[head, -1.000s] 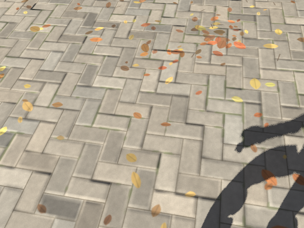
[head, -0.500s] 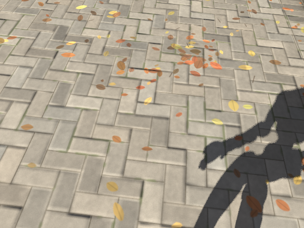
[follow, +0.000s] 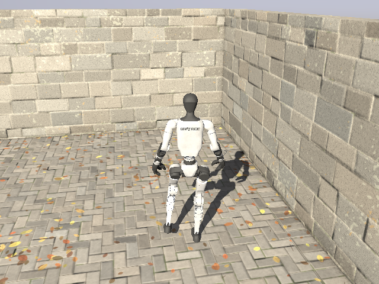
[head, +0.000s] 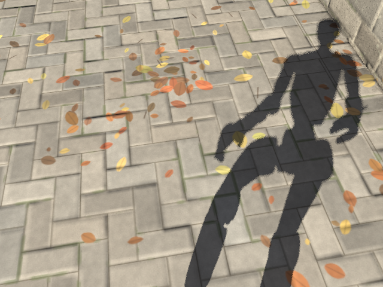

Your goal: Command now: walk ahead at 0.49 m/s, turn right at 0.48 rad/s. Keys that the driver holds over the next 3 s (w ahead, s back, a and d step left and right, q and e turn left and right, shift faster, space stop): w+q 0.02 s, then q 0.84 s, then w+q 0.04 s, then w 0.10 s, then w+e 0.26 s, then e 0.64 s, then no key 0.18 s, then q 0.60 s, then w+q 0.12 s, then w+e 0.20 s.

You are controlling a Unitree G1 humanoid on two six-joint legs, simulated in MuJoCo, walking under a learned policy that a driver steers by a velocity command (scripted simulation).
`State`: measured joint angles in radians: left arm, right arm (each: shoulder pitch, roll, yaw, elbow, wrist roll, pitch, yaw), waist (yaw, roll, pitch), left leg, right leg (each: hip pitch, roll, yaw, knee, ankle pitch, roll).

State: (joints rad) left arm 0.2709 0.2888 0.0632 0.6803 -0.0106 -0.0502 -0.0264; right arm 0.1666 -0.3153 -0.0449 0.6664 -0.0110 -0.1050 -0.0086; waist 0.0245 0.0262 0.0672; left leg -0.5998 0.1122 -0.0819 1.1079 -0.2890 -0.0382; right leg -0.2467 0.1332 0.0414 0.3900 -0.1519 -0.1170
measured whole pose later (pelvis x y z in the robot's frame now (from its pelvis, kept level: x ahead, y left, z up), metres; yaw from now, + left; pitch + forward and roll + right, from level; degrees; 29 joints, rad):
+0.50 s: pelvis +0.20 +0.06 -0.01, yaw +6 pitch +2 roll -1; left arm 0.15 0.30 0.04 0.71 0.01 0.02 0.03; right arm 0.19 -0.29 -0.05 0.64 -0.01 -0.01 0.00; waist -0.02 -0.01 0.07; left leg -0.42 -0.09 -0.08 0.46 -0.06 0.06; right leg -0.52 0.01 0.09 0.96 -0.42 0.06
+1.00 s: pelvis +0.25 +0.02 +0.00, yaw +24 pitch +1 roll +1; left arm 0.21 0.26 0.05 0.70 0.00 0.00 0.04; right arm 0.21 -0.32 -0.08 0.63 0.02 0.06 0.00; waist 0.03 0.02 0.02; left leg -0.45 0.01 -0.03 0.91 -0.41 -0.08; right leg -0.22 -0.05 -0.05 0.42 -0.23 -0.01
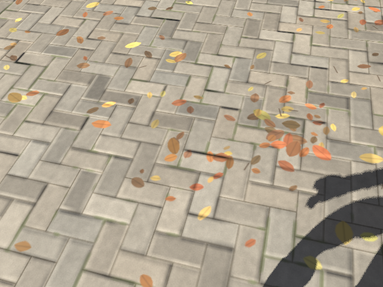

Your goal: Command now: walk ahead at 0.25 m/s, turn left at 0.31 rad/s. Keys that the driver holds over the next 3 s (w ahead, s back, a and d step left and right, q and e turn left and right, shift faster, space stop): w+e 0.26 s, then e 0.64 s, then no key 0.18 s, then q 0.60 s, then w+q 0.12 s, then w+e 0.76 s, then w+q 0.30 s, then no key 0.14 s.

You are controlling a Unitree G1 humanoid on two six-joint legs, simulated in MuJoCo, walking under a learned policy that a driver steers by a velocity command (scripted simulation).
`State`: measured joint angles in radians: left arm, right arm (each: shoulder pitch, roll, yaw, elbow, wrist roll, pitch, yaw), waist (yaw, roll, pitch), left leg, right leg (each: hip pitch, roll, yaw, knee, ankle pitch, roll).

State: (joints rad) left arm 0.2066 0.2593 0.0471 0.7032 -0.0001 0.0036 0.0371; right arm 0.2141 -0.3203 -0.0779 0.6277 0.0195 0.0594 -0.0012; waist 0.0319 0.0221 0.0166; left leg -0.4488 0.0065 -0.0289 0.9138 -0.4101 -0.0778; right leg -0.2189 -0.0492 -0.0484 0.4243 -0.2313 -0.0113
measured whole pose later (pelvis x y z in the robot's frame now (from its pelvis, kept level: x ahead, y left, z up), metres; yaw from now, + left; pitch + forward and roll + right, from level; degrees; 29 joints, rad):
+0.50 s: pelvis +0.14 +0.02 -0.02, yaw -10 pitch +2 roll +1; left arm 0.12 0.28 0.05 0.67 -0.01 -0.03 -0.07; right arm 0.33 -0.28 -0.06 0.77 0.01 -0.04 -0.04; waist -0.06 -0.03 0.06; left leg 0.06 0.00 0.19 0.34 -0.42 0.00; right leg -0.59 -0.02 -0.03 0.63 -0.05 -0.02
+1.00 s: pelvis +0.24 +0.02 -0.02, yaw -26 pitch +2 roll +0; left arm 0.15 0.32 0.07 0.62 -0.01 0.05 0.02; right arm 0.19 -0.28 -0.04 0.69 -0.01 -0.02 -0.02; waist 0.01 -0.02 0.02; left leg -0.36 -0.01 -0.07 0.57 -0.23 -0.02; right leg -0.42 0.15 0.19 0.57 -0.17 -0.03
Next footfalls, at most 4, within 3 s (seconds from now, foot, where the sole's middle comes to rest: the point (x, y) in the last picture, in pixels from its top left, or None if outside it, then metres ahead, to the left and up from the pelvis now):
0.12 left None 0.04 0.14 -0.78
0.54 right None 0.30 -0.11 -0.78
0.98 left None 0.36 0.10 -0.78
1.30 right None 0.21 -0.10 -0.78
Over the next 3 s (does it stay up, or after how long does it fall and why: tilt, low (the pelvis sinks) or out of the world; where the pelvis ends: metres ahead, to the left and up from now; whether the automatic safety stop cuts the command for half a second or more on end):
stays up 0.76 -0.16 0.00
